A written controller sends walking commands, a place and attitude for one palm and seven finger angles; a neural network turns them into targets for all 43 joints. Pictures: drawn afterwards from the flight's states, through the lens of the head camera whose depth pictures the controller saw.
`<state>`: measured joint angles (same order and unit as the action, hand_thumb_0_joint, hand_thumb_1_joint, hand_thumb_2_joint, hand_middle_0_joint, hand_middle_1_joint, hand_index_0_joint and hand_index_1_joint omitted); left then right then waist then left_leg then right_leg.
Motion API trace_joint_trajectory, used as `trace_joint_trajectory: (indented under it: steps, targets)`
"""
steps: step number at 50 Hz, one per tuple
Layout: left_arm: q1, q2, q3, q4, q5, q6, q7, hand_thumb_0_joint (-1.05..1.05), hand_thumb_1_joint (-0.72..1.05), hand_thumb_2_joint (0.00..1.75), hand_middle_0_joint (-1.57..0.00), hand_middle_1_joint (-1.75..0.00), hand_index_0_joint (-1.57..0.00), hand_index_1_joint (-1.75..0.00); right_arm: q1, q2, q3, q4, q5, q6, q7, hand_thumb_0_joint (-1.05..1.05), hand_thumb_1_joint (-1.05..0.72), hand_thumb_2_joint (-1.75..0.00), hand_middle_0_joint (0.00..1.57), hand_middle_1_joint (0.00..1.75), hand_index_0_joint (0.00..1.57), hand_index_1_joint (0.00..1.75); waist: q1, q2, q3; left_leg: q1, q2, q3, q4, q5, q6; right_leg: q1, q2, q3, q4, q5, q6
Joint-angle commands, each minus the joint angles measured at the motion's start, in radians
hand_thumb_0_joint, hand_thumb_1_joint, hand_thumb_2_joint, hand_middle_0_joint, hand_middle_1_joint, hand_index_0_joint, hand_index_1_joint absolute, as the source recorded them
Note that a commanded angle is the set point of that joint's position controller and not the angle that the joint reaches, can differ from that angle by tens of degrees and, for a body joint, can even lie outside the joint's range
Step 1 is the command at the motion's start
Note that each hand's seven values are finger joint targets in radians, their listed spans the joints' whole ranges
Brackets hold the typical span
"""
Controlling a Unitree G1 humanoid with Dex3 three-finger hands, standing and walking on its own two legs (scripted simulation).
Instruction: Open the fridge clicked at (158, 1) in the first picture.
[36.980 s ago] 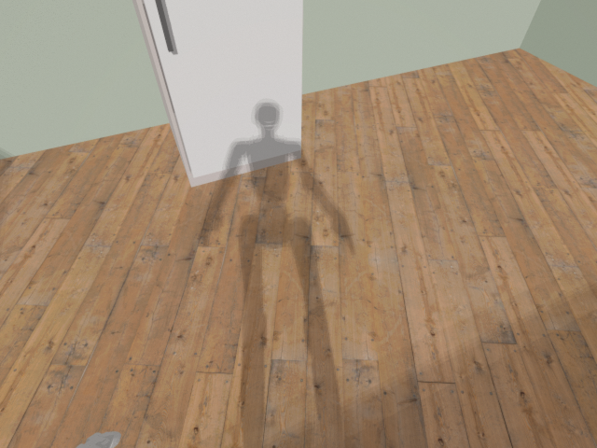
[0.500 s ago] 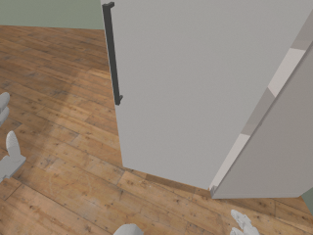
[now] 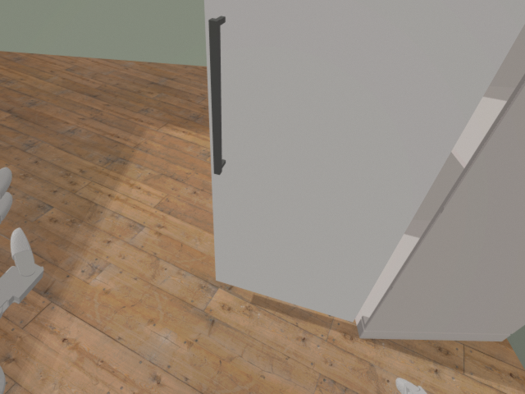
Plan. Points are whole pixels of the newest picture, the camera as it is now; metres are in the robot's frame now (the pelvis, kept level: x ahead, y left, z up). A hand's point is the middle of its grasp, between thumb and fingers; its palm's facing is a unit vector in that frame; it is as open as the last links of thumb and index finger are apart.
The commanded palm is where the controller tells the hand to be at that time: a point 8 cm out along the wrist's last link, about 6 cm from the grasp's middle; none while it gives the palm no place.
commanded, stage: stop stepping back and stand still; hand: left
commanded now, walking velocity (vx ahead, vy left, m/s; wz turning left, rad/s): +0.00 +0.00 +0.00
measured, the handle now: (219, 106) +0.69 +0.17 +0.13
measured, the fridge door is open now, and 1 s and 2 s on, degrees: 73 73 73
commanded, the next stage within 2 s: let the arm hang, fingers relaxed in 0.66 s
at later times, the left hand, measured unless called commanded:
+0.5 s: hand (47, 238) +0.23 +0.30 +0.16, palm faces +0.46 -0.77 -0.44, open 7.4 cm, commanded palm +0.17 +0.33 +0.19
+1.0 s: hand out of the picture +0.15 +0.23 -0.14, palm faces -0.01 -0.96 -0.26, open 7.4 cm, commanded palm none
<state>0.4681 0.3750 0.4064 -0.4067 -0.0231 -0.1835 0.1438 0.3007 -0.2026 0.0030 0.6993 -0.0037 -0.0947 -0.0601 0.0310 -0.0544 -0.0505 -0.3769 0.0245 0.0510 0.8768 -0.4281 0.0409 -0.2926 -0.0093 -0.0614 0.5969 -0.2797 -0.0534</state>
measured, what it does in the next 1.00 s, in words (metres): stands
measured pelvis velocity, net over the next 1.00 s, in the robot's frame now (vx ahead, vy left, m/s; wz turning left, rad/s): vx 0.04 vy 0.03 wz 0.04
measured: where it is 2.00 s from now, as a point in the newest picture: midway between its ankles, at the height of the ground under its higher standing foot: outside the picture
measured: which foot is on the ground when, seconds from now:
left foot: down 0.00-1.00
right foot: down 0.00-1.00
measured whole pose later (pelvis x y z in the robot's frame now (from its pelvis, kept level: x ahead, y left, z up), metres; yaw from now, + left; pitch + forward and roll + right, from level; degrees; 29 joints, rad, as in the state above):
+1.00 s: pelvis +0.04 +0.03 +0.00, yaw +3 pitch +1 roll +0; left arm 0.24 0.24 -0.01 0.72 0.03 0.06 0.00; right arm 0.17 -0.29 0.00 0.83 -0.03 0.00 0.01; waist -0.02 0.01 0.01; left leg -0.29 -0.04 0.02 0.59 -0.31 0.04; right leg -0.30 -0.03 -0.04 0.61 -0.33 0.00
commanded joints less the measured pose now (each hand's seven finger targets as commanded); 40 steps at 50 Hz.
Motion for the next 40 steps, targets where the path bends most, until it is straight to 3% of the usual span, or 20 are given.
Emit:
trace_joint_trajectory:
  steps: [1,2,3,4,5,8,9,10,11,12,14,16,18,21,29,36,37,38,39,40]
  targets:
    - [-0.216,0.21,0.06,-0.34,0.008,-0.072,0.034,0.0,0.9,0.9,-0.2,-0.3,-0.2,-0.3,-0.13,-0.139,-0.04,-0.203,-0.005,-0.105,-0.043,0.0,-0.9,-0.9,0.2,0.3,0.2,0.3,-0.054,0.293,0.04,0.268,0.081,-0.128,-0.603,-0.039,0.041,-0.196,-0.066,0.111,0.052,-0.285,-0.023]
    - [-0.229,0.234,0.089,-0.399,0.015,-0.091,0.045,0.0,0.9,0.9,-0.2,-0.3,-0.2,-0.3,-0.138,-0.143,-0.042,-0.214,-0.004,-0.115,-0.032,0.0,-0.9,-0.9,0.2,0.3,0.2,0.3,-0.029,0.478,0.027,0.273,0.254,-0.405,-0.673,-0.013,0.105,-0.247,0.047,0.007,0.276,-0.248,0.034]
    - [-0.22,0.257,0.121,-0.367,0.014,-0.104,0.043,0.0,0.9,0.9,-0.2,-0.3,-0.2,-0.3,-0.138,-0.113,-0.043,-0.197,-0.001,-0.129,-0.025,0.0,-0.9,-0.9,0.2,0.3,0.2,0.3,-0.042,0.372,0.033,0.164,0.292,-0.459,-0.717,-0.042,0.165,-0.197,0.049,0.053,0.417,-0.222,0.053]
    - [-0.166,0.248,0.133,-0.311,0.017,-0.095,0.034,0.0,0.9,0.9,-0.2,-0.3,-0.2,-0.3,-0.132,-0.108,-0.047,-0.184,-0.006,-0.135,-0.011,0.0,-0.9,-0.9,0.2,0.3,0.2,0.3,-0.046,0.318,0.075,0.077,0.288,-0.497,-0.739,-0.121,0.16,-0.185,0.013,0.087,0.427,-0.198,0.052]
    - [-0.113,0.245,0.142,-0.298,0.018,-0.089,0.031,0.0,0.9,0.9,-0.2,-0.3,-0.2,-0.3,-0.141,-0.1,-0.042,-0.18,-0.007,-0.132,-0.001,0.0,-0.9,-0.9,0.2,0.3,0.2,0.3,-0.039,0.293,0.1,0.034,0.276,-0.429,-0.713,-0.085,0.162,-0.136,-0.017,0.097,0.328,-0.169,0.053]
    - [0.032,0.225,0.158,-0.252,0.017,-0.093,0.026,0.0,0.9,0.9,-0.2,-0.3,-0.2,-0.3,-0.135,-0.113,-0.037,-0.193,0.002,-0.123,0.011,0.0,-0.9,-0.9,0.2,0.3,0.2,0.3,-0.016,0.211,0.045,-0.058,0.173,-0.196,-0.563,0.0,0.075,0.184,0.008,0.015,-0.11,-0.059,0.054]
    - [0.04,0.221,0.151,-0.235,0.017,-0.093,0.019,0.0,0.9,0.9,-0.2,-0.3,-0.2,-0.3,-0.133,-0.118,-0.043,-0.204,0.005,-0.112,0.013,0.0,-0.9,-0.9,0.2,0.3,0.2,0.3,-0.024,0.133,0.034,-0.098,0.115,-0.138,-0.498,-0.012,0.045,0.256,0.001,0.043,-0.19,-0.017,0.044]
    - [0.018,0.229,0.153,-0.222,0.013,-0.098,0.013,0.0,0.9,0.9,-0.2,-0.3,-0.2,-0.3,-0.139,-0.12,-0.051,-0.216,0.004,-0.104,0.011,0.0,-0.9,-0.9,0.2,0.3,0.2,0.3,-0.034,0.039,0.047,-0.115,0.05,-0.086,-0.381,-0.032,0.017,0.224,-0.066,0.179,-0.278,-0.048,0.003]
    - [0.044,0.236,0.166,-0.167,0.006,-0.092,0.01,0.0,0.9,0.9,-0.2,-0.3,-0.2,-0.3,-0.128,-0.118,-0.053,-0.219,0.003,-0.099,0.011,0.0,-0.9,-0.9,0.2,0.3,0.2,0.3,-0.047,-0.04,0.049,-0.105,0.006,-0.044,-0.262,0.028,-0.003,0.169,-0.196,0.367,-0.34,-0.017,-0.054]
    - [-0.031,0.221,0.143,-0.19,-0.008,-0.087,0.009,0.0,0.9,0.9,-0.2,-0.3,-0.2,-0.3,-0.122,-0.102,-0.049,-0.206,0.013,-0.098,0.015,0.0,-0.9,-0.9,0.2,0.3,0.2,0.3,-0.046,-0.098,0.019,-0.042,-0.018,-0.035,-0.189,0.016,-0.021,0.09,-0.265,0.453,-0.38,-0.105,-0.095]
    - [-0.026,0.197,0.121,-0.192,-0.009,-0.076,0.016,0.0,0.9,0.9,-0.2,-0.3,-0.2,-0.3,-0.112,-0.11,-0.055,-0.199,0.015,-0.089,0.012,0.0,-0.9,-0.9,0.2,0.3,0.2,0.3,-0.047,-0.087,0.013,0.059,0.007,-0.052,-0.284,0.098,-0.018,0.062,-0.249,0.381,-0.32,-0.016,-0.107]
    - [-0.044,0.2,0.113,-0.202,-0.007,-0.079,0.022,0.0,0.9,0.9,-0.2,-0.3,-0.2,-0.3,-0.144,-0.113,-0.042,-0.197,0.01,-0.093,-0.005,0.0,-0.9,-0.9,0.2,0.3,0.2,0.3,-0.046,0.016,0.001,0.176,0.033,-0.065,-0.467,0.227,-0.006,0.044,-0.157,0.236,-0.211,0.076,-0.034]
    - [-0.051,0.205,0.11,-0.222,-0.002,-0.09,0.026,0.0,0.9,0.9,-0.2,-0.3,-0.2,-0.3,-0.167,-0.127,-0.043,-0.199,0.01,-0.095,-0.017,0.0,-0.9,-0.9,0.2,0.3,0.2,0.3,-0.026,0.143,-0.006,0.184,0.113,-0.169,-0.546,0.26,0.017,0.043,-0.063,0.158,-0.159,0.048,0.029]
    - [-0.102,0.219,0.106,-0.271,0.016,-0.1,0.032,0.0,0.9,0.9,-0.2,-0.3,-0.2,-0.3,-0.189,-0.119,-0.035,-0.209,0.008,-0.102,-0.024,0.0,-0.9,-0.9,0.2,0.3,0.2,0.3,-0.018,0.201,0.011,0.144,0.149,-0.238,-0.605,0.315,0.023,0.1,-0.017,0.079,-0.096,0.108,0.051]
    - [0.039,0.215,0.139,-0.272,-0.006,-0.101,0.03,0.0,0.9,0.9,-0.2,-0.3,-0.2,-0.3,-0.163,-0.118,-0.048,-0.226,0.013,-0.081,-0.007,0.0,-0.9,-0.9,0.2,0.3,0.2,0.3,-0.028,0.128,-0.096,0.167,0.078,-0.109,-0.456,0.519,-0.022,0.205,-0.07,0.133,-0.138,0.415,0.021]
    - [0.064,0.224,0.152,-0.231,-0.022,-0.085,0.029,0.0,0.9,0.9,-0.2,-0.3,-0.2,-0.3,-0.181,-0.118,-0.047,-0.247,0.02,-0.054,-0.019,0.0,-0.9,-0.9,0.2,0.3,0.2,0.3,-0.031,0.097,-0.079,0.148,0.071,-0.113,-0.468,0.46,-0.018,0.186,-0.081,0.141,-0.159,0.38,0.024]
    - [0.063,0.207,0.135,-0.222,-0.025,-0.083,0.027,0.0,0.9,0.9,-0.2,-0.3,-0.2,-0.3,-0.18,-0.117,-0.044,-0.248,0.02,-0.052,-0.021,0.0,-0.9,-0.9,0.2,0.3,0.2,0.3,-0.032,0.082,-0.069,0.142,0.071,-0.114,-0.468,0.441,-0.017,0.18,-0.081,0.149,-0.168,0.365,0.025]
    - [-0.02,0.053,-0.306,0.492,0.051,0.071,-0.116,0.0,0.9,0.9,-0.2,-0.3,-0.2,-0.3,-0.247,-0.296,-0.088,-0.054,0.034,-0.089,0.068,0.0,-0.9,-0.9,0.2,0.3,0.2,0.3,-0.075,0.062,0.005,0.095,0.076,-0.099,-0.283,0.544,-0.017,0.05,-0.162,0.073,-0.021,0.49,0.01]
    - [-0.023,0.032,-0.282,0.528,0.057,0.149,-0.139,0.0,0.9,0.9,-0.2,-0.3,-0.2,-0.3,-0.163,-0.25,-0.095,-0.046,0.02,-0.022,0.071,0.0,-0.9,-0.9,0.2,0.3,0.2,0.3,-0.063,0.053,-0.079,0.129,0.09,-0.106,-0.3,0.45,-0.023,0.017,-0.163,0.134,-0.058,0.362,-0.002]
    - [-0.055,0.009,-0.296,0.568,0.06,0.16,-0.143,0.0,0.9,0.9,-0.2,-0.3,-0.2,-0.3,-0.141,-0.223,-0.083,-0.04,0.008,0.003,0.068,0.0,-0.9,-0.9,0.2,0.3,0.2,0.3,-0.056,0.022,-0.078,0.095,0.088,-0.131,-0.309,0.328,-0.006,-0.012,-0.15,0.113,-0.064,0.196,-0.002]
